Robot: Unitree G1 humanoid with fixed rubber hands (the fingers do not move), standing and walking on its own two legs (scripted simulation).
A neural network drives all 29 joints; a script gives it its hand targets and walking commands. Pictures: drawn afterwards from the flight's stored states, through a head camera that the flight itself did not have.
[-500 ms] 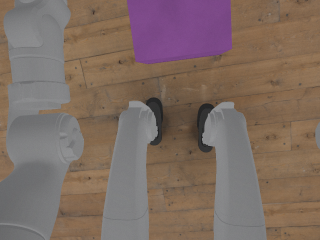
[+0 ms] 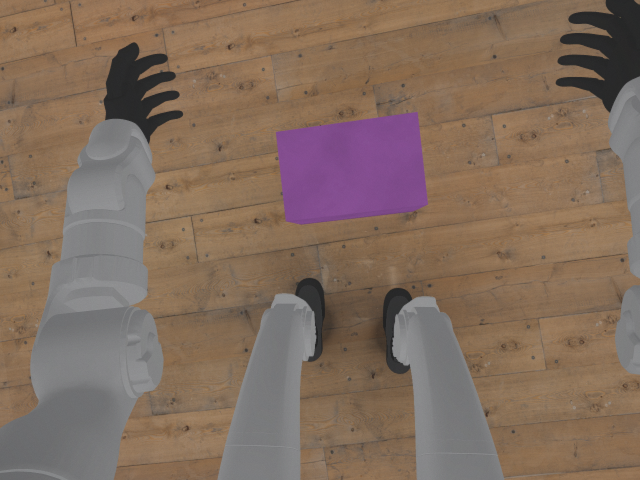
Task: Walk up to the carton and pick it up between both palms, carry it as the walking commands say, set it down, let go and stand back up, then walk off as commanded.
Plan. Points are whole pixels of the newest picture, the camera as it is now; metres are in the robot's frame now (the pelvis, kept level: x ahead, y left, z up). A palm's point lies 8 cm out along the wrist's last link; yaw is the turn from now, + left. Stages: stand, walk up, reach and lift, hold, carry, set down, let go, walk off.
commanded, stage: let go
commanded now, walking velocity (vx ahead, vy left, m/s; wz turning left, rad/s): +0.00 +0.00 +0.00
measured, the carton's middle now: (351, 175) +0.48 +0.01 -0.55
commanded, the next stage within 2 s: stand in 1.22 s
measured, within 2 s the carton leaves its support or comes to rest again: neither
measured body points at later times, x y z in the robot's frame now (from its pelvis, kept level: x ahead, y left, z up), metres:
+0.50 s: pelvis +0.07 +0.01 +0.09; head +0.19 +0.00 +0.52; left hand +0.32 +0.27 +0.01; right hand +0.34 -0.24 +0.00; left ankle +0.10 +0.12 -0.62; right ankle +0.08 -0.10 -0.62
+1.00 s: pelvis +0.06 +0.01 +0.11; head +0.09 +0.01 +0.56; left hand +0.23 +0.27 +0.04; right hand +0.24 -0.24 +0.04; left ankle +0.10 +0.12 -0.62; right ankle +0.08 -0.10 -0.62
